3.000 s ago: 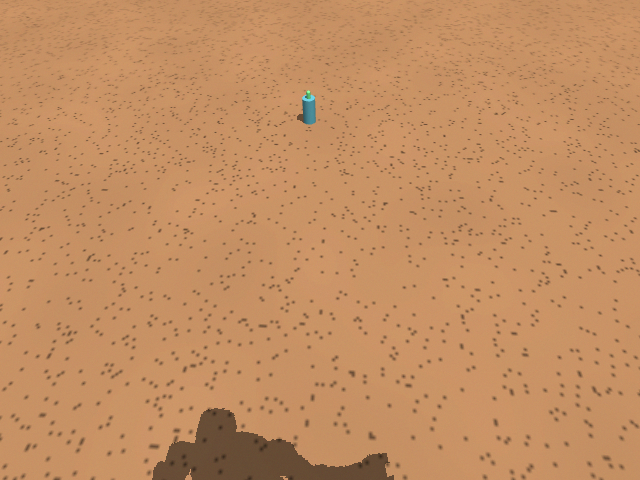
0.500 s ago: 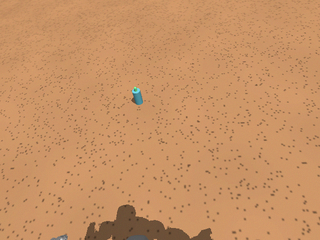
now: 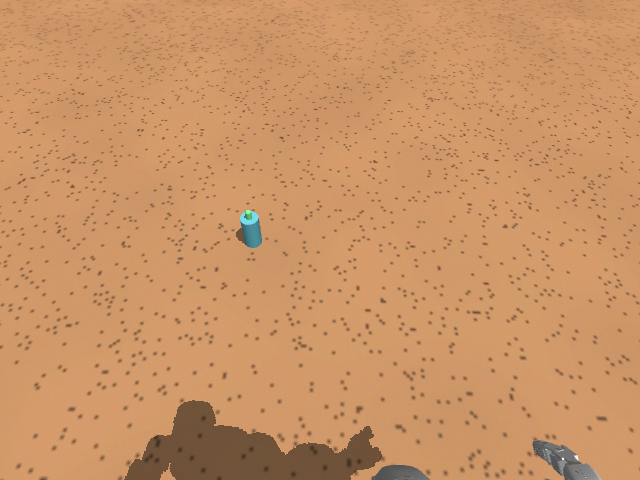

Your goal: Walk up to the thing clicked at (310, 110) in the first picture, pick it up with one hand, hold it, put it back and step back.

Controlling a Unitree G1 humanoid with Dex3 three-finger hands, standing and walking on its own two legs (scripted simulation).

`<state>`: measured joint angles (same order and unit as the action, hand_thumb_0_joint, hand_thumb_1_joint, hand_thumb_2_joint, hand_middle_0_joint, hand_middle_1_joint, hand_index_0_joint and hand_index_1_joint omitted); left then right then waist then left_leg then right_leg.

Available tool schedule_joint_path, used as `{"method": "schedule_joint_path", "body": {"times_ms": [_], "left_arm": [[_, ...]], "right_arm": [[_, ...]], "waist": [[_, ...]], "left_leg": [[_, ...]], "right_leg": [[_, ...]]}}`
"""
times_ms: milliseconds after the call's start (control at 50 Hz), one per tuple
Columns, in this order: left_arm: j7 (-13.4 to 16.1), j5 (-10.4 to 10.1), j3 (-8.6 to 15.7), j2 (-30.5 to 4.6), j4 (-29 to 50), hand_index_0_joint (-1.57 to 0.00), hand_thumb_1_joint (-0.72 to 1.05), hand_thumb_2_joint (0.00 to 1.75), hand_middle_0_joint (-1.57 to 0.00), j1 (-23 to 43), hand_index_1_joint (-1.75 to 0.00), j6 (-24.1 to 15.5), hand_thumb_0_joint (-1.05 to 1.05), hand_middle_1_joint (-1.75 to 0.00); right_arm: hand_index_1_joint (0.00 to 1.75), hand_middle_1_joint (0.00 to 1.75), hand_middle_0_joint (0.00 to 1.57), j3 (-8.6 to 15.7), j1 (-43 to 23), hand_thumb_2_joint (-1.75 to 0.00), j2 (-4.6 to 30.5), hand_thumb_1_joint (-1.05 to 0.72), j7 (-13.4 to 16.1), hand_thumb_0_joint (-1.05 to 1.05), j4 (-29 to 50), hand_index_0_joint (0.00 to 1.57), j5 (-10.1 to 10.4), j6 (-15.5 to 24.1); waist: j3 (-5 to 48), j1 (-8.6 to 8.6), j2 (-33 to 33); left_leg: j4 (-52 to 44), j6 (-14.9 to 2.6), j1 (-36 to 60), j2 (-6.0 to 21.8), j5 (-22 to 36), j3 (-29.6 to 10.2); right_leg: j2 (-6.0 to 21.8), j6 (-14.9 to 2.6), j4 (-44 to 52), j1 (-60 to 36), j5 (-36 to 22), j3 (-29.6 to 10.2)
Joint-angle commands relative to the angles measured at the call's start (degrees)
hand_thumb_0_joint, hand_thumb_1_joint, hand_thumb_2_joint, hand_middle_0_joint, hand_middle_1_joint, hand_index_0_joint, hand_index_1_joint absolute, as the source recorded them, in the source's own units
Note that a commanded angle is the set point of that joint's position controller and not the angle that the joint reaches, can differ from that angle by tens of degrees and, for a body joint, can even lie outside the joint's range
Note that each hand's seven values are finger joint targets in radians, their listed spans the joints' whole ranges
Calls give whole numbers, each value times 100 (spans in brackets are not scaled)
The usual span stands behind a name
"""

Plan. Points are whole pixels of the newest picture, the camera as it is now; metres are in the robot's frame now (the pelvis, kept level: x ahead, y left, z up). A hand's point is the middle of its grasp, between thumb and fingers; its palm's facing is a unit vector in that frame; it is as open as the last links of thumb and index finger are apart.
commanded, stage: walk up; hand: left
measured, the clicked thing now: (250, 226) +1.06 +0.25 -0.68
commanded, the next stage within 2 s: none
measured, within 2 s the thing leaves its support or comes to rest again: neither
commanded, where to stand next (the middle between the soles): +0.74 +0.03 m, yaw -2 degrees
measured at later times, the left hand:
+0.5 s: hand (176, 396) +0.25 +0.22 -0.11, palm faces -0.01 -0.90 -0.44, open 7.4 cm
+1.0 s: hand (163, 304) +0.42 +0.29 -0.15, palm faces -0.02 -0.94 -0.34, open 7.4 cm
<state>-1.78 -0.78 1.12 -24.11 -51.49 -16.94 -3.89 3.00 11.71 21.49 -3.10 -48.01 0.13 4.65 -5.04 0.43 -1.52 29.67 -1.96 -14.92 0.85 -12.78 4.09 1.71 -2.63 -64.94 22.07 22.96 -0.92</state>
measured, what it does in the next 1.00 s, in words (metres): walks ahead: right foot, then left foot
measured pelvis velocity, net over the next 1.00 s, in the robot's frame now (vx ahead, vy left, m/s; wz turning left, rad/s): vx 0.37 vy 0.01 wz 0.03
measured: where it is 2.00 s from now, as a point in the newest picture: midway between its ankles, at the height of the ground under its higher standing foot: (304, 326)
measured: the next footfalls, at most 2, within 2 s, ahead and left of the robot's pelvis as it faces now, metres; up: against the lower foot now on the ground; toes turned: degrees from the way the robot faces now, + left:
right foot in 0.26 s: +0.28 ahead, -0.17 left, +0.00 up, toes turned -6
left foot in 0.76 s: +0.43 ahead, +0.12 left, +0.00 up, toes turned +6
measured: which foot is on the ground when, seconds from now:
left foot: down 0.00-0.28, up 0.30-0.74, down 0.76-1.00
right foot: up 0.00-0.24, down 0.26-0.80, up 0.82-1.00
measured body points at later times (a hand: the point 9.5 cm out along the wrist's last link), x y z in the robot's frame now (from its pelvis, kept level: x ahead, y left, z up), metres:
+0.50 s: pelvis +0.20 -0.06 +0.00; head +0.21 -0.10 +0.45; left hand +0.25 +0.26 -0.08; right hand +0.27 -0.38 -0.13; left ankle +0.23 +0.10 -0.67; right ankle +0.24 -0.16 -0.74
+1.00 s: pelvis +0.37 +0.01 +0.00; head +0.39 +0.03 +0.45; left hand +0.43 +0.33 -0.12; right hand +0.46 -0.30 -0.09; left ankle +0.39 +0.12 -0.74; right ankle +0.42 -0.15 -0.67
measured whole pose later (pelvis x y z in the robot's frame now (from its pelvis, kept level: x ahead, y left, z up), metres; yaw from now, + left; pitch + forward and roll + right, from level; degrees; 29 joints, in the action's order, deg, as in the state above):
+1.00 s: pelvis +0.37 +0.01 +0.00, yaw +2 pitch -3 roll +0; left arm -2.1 -0.6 1.8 -25.2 -51.3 -16.9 -3.6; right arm 2.5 15.7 21.8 -3.0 -48.7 -0.2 4.3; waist -5.0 0.8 -2.8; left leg 28.4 -1.7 -11.4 1.2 -14.2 4.2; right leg 4.1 -1.5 -56.9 27.2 19.3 -0.8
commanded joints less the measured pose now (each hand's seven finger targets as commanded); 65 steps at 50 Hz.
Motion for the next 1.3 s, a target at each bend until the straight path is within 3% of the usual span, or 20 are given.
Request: {"method": "schedule_joint_path", "body": {"times_ms": [0, 80, 220, 240, 260, 300, 400, 580, 680, 740, 760, 780, 800, 880, 1040, 1160, 1180, 1220, 1240, 1280], "left_arm": [[-54, -20, 392, -1029, 335, -20, 90, 90, -20, -453, -30, -81, 0, -30], [-153, 71, 423, -974, 544, -20, 90, 90, -20, 197, -30, -102, 0, -30], [-96, 120, 672, -1241, 127, -20, 90, 90, -20, -467, -30, -185, 0, -30], [-29, 156, 773, -1481, 31, -20, 90, 90, -20, -918, -30, -230, 0, -30], [42, 179, 895, -1977, 121, -20, 90, 90, -20, -1139, -30, -281, 0, -30], [60, 62, 815, -2075, 293, -20, 90, 90, -20, -590, -30, -249, 0, -30], [83, 48, 587, -1434, 354, -20, 90, 90, -20, -10, -30, -299, 0, -30], [54, 127, 687, -1667, 550, -20, 90, 90, -20, -161, -30, -351, 0, -30], [44, 117, 658, -1726, 492, -20, 90, 90, -20, -235, -30, -308, 0, -30], [65, 92, 514, -1433, 499, -20, 90, 90, -20, -217, -30, -240, 0, -30], [66, 56, 372, -1049, 552, -20, 90, 90, -20, -502, -30, -214, 0, -30], [52, 4, 283, -687, 583, -20, 90, 90, -20, -639, -30, -187, 0, -30], [154, 52, 410, -1277, 448, -20, 90, 90, -20, -471, -30, -130, 0, -30], [65, -50, 376, -1204, 233, -20, 90, 90, -20, -491, -30, -98, 0, -30], [-69, 93, 406, -956, 480, -20, 90, 90, -20, 182, -30, -83, 0, -30], [-10, 91, 529, -1018, 161, -20, 90, 90, -20, -565, -30, -208, 0, -30], [50, 121, 631, -1265, 78, -20, 90, 90, -20, -956, -30, -254, 0, -30], [158, 146, 787, -1957, 269, -20, 90, 90, -20, -1208, -30, -305, 0, -30], [146, 58, 759, -1979, 301, -20, 90, 90, -20, -855, -30, -264, 0, -30], [150, 20, 684, -1671, 432, -20, 90, 90, -20, -490, -30, -256, 0, -30]], "right_arm": [[30, 30, 20, 388, 365, -90, 1471, -90, 117, 0, 265, 20, 51, 167], [30, 30, 20, 435, 358, -90, 1605, -90, 67, 0, 351, 20, -26, 205], [30, 30, 20, 376, 200, -90, 1437, -90, 41, 0, 517, 20, -19, 45], [30, 30, 20, 279, 483, -90, 1175, -90, 28, 0, 500, 20, -32, 34], [30, 30, 20, 139, 966, -90, 771, -90, 15, 0, 536, 20, -19, 9], [30, 30, 20, 335, 708, -90, 1587, -90, 108, 0, 307, 20, -71, -118], [30, 30, 20, 301, 861, -90, 1306, -90, 10, 0, -16, 20, -19, -196], [30, 30, 20, 376, -64, -90, 1276, -90, -207, 0, 230, 20, -184, -222], [30, 30, 20, 391, -246, -90, 1241, -90, -250, 0, 239, 20, -148, -117], [30, 30, 20, 499, 756, -90, 1455, -90, -124, 0, -80, 20, -183, -16], [30, 30, 20, 653, 1336, -90, 1891, -90, -48, 0, -205, 20, -257, 22], [30, 30, 20, 699, 1282, -90, 2215, -90, 28, 0, -1, 20, -232, 62], [30, 30, 20, 733, 1264, -90, 2322, -90, 24, 0, 15, 20, -59, 35], [30, 30, 20, 438, 511, -90, 1629, -90, 106, 0, 189, 20, 12, 55], [30, 30, 20, 481, 663, -90, 1701, -90, 107, 0, 395, 20, -63, 77], [30, 30, 20, 395, 408, -90, 1477, -90, 98, 0, 627, 20, -3, -54], [30, 30, 20, 294, 604, -90, 1227, -90, 87, 0, 644, 20, 0, -63], [30, 30, 20, 161, 1063, -90, 954, -90, 78, 0, 634, 20, -25, -130], [30, 30, 20, 336, 917, -90, 1543, -90, 139, 0, 511, 20, -63, -201], [30, 30, 20, 364, 586, -90, 1564, -90, 132, 0, 379, 20, -46, -231]], "waist": [[324, -47, 838], [5, 49, 980], [735, -465, 258], [1037, -679, -622], [1222, -608, -1747], [714, -537, -895], [147, -90, -731], [-67, -271, -525], [108, -276, -432], [616, 302, 323], [1032, 509, 1516], [853, 363, 2127], [832, 442, 1552], [64, 8, 931], [39, 184, 1045], [604, -342, 321], [936, -517, -360], [1015, -478, -1293], [847, -455, -849], [144, -365, -425]], "left_leg": [[-1282, -988, 650, 1251, 2076, -926], [-1448, -1215, 516, 1335, 1770, -698], [441, -627, -391, 827, 643, -297], [1776, -486, -836, 415, 235, 41], [3084, -163, -1765, -243, -1657, 85], [3935, -35, -2166, 96, -1719, -602], [3193, -5, -1452, 313, -457, -866], [1149, 266, -1501, 669, 126, -585], [482, 60, -692, 458, 152, -194], [-195, -110, 924, 88, -98, -30], [-722, -457, 1868, 853, -1028, -1344], [-1250, -896, 2467, 1964, -1219, -3567], [-1311, -1421, 2248, 2434, -1005, -3994], [-1281, -867, 637, 1387, 851, -1434], [-1256, -1215, 699, 1479, 1450, -892], [340, -712, 27, 1011, 1130, -429], [1432, -558, -261, 643, 879, -101], [3319, -118, -2021, -252, -1768, -209], [3695, -105, -2105, 70, -1802, -498], [3682, -78, -2106, 369, -1403, -855]], "right_leg": [[359, 182, 617, 584, -609, -110], [580, 297, 2145, 629, -995, 187], [50, 14, 3398, -2067, -1599, 511], [321, -101, 3853, -2773, -787, 103], [1847, -468, 4608, -3190, 168, -2382], [2538, -1299, 5259, -2363, 1346, -3841], [1273, -678, 5175, -957, -617, -1007], [1562, -946, 5429, -955, 442, -583], [1509, -805, 4828, -1026, -448, -342], [1014, -492, 2845, -696, -2106, 284], [511, -203, 1051, 155, -1852, 665], [-332, 70, 176, 1746, 550, 514], [5, -45, -219, 1784, 879, 140], [385, -17, 363, 1025, -215, -363], [474, 238, 2245, 765, -952, 259], [-9, 34, 3610, -1521, -1749, 493], [68, -58, 3958, -2272, -1413, 322], [2232, -764, 4887, -2959, 31, -3329], [2508, -1284, 4962, -2588, 528, -3802], [2012, -1134, 5209, -1585, 538, -2778]]}}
